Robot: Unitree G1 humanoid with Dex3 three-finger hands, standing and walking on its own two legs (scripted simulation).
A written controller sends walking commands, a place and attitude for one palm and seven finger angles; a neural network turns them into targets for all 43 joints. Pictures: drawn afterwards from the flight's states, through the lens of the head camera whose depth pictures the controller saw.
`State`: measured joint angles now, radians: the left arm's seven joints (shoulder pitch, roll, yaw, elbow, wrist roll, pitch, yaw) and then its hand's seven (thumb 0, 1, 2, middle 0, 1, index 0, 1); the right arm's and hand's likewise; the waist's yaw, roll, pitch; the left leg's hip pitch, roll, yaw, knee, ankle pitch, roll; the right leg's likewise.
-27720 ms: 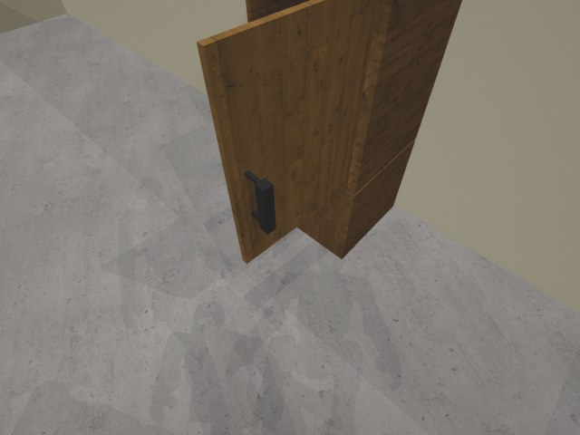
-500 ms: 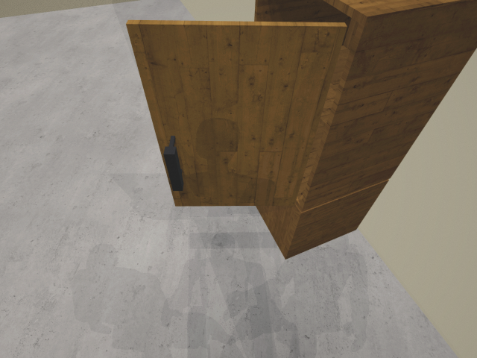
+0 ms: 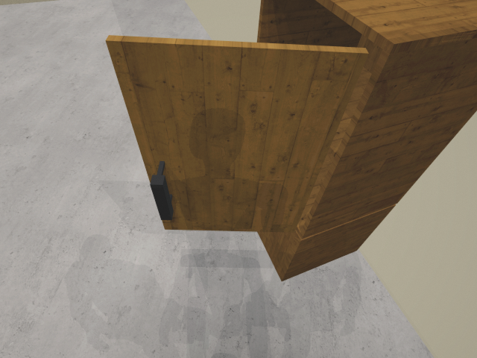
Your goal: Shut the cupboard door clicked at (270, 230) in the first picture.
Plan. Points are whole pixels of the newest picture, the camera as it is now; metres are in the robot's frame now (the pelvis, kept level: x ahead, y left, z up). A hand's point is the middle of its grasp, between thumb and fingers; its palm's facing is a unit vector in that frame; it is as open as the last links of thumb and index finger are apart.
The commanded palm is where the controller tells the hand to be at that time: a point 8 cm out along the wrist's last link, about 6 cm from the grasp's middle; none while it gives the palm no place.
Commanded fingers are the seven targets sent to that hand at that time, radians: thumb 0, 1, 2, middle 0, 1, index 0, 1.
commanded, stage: come to a stop and stand still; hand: left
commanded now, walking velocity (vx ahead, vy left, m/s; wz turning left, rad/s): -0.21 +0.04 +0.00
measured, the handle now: (164, 191) +0.47 +0.21 -0.09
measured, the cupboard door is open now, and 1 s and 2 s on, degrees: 68 68 68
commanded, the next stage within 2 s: look again from close up in 0.88 s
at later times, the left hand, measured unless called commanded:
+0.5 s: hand out of the picture +0.09 +0.20 -0.17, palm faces +0.02 -0.97 -0.25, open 7.3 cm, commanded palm none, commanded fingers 0.00 0.90 0.90 -0.20 -0.30 -0.20 -0.30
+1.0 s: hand out of the picture -0.01 +0.17 -0.16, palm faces -0.03 -0.97 -0.24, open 7.3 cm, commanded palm none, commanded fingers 0.00 0.90 0.90 -0.20 -0.30 -0.20 -0.30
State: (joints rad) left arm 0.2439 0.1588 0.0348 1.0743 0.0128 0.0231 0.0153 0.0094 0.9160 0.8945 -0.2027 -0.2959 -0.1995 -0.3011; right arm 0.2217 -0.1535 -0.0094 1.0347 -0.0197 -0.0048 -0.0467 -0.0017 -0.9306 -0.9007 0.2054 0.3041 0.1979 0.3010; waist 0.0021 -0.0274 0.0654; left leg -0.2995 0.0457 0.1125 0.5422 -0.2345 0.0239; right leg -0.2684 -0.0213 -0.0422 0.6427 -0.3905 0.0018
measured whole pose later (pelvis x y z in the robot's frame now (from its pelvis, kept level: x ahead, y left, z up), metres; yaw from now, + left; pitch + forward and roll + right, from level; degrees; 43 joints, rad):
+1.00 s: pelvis -0.03 -0.01 +0.00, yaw -2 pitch +0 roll +1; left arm 0.29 0.16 -0.01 1.04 0.01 0.01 0.02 0.01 0.92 0.89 -0.21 -0.30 -0.20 -0.30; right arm 0.36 -0.19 -0.01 1.04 -0.02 0.01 -0.01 0.00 -0.91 -0.90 0.20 0.30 0.19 0.30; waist -0.01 0.03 0.03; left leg -0.28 0.01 0.08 0.50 -0.22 0.01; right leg -0.28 -0.04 0.04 0.57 -0.29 0.02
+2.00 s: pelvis -0.04 -0.04 -0.10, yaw +2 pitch +15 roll +1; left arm 0.42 0.13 0.11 0.17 -0.26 -0.59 -0.35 0.01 0.91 0.89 -0.38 -0.49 -0.38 -0.50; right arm 0.11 -0.27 -0.10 0.54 0.01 -0.27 -0.01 0.01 -0.90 -0.90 0.20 0.30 0.19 0.30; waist 0.04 -0.04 -0.17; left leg -0.97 0.03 0.00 1.22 -0.51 -0.03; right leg -0.92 -0.04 -0.03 1.26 -0.61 -0.01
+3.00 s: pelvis -0.05 -0.01 -0.12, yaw +2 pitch +18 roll -4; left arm 0.42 0.23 0.12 -0.09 -0.25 -0.39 -0.22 0.02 0.91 0.90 -1.26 -1.45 -1.26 -1.45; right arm 0.20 -0.20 0.03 0.45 0.00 -0.16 -0.04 0.01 -0.90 -0.90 0.21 0.30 0.20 0.30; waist 0.03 0.03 -0.18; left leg -1.12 0.03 -0.06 1.34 -0.54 0.01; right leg -1.01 -0.02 -0.08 1.28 -0.59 0.02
